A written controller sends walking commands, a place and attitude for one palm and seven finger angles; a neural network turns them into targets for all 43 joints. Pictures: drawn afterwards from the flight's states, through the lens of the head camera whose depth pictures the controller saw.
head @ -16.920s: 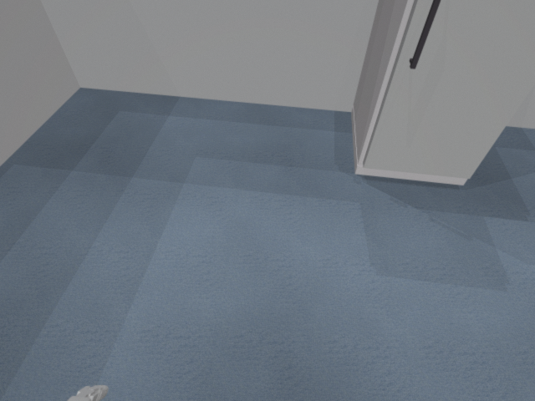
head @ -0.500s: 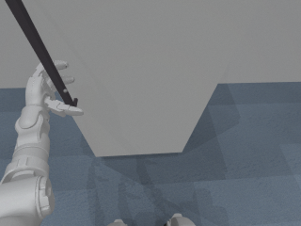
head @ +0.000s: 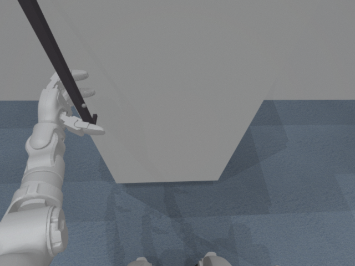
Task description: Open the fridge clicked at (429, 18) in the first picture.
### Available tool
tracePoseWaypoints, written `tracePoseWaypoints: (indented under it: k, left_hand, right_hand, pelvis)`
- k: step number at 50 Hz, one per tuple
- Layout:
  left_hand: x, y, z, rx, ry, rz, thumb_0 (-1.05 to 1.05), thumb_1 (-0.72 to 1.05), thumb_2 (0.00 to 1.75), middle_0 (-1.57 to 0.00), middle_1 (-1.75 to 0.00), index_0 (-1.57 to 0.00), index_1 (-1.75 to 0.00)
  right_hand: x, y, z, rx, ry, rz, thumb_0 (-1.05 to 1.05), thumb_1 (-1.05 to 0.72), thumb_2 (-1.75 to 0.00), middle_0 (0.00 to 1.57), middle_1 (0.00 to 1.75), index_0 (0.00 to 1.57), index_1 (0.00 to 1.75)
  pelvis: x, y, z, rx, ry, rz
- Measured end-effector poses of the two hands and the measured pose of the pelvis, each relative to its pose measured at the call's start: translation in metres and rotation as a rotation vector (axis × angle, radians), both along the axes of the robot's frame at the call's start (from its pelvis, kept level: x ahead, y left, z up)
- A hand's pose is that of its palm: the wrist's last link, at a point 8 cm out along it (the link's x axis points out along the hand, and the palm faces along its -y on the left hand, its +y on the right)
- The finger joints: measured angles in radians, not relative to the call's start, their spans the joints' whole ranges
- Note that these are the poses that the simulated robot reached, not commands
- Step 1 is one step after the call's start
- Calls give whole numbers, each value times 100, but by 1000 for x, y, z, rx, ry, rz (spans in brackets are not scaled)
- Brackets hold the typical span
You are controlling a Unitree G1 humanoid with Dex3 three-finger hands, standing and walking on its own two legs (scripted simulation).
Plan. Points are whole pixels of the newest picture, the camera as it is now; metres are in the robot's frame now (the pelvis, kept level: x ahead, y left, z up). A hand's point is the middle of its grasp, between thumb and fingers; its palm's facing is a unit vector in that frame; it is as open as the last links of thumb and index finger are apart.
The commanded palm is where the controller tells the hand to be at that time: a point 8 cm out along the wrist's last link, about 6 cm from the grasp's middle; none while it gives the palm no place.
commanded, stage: slide the fingers in behind the handle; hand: left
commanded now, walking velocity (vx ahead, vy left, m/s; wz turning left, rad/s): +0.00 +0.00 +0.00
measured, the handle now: (69, 73) +0.50 +0.24 +0.13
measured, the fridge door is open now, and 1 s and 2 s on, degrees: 0 0 9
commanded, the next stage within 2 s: grip the handle and tug to test in 0.04 s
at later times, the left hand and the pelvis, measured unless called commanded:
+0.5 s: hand (85, 104) +0.45 +0.21 +0.09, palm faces +0.07 -1.00 -0.01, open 10.9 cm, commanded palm +0.42 +0.24 +0.09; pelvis +0.00 +0.00 +0.00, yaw +1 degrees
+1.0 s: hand (84, 103) +0.45 +0.22 +0.09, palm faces +0.06 -1.00 +0.00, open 5.2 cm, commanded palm +0.42 +0.25 +0.09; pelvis +0.01 +0.00 +0.00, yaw +0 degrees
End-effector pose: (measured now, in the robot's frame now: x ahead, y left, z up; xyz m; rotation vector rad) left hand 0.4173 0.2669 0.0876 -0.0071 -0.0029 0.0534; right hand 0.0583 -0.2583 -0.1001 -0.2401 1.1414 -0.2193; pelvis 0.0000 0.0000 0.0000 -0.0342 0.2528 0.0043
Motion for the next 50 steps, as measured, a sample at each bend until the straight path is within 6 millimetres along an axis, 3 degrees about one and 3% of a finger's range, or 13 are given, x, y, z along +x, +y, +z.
tracePoseWaypoints:
  k: [15, 42, 50]
  left_hand:
    - [3, -1, -1, 8, 5, 12, -1, -41, 34, -29, -121, -29, -121]
    - [7, 0, -2, 10, 11, 13, 1, 71, 82, -39, -137, -39, -137]
    - [8, 1, -2, 8, 10, 2, 1, 80, 85, -40, -139, -40, -139]
  right_hand:
    - [-10, -2, -5, 3, 34, 3, 1, -90, -89, 20, 30, 21, 30]
    - [-4, -6, -3, 2, 36, -7, 1, -90, -89, 20, 30, 21, 30]
    - [5, -2, -1, 4, 24, -3, 1, -90, -89, 20, 30, 20, 30]
  pelvis:
    - [-3, -2, -2, 0, 5, 7]
    - [4, -4, 0, 0, 12, 1]
    - [9, -2, 1, -1, 11, 0]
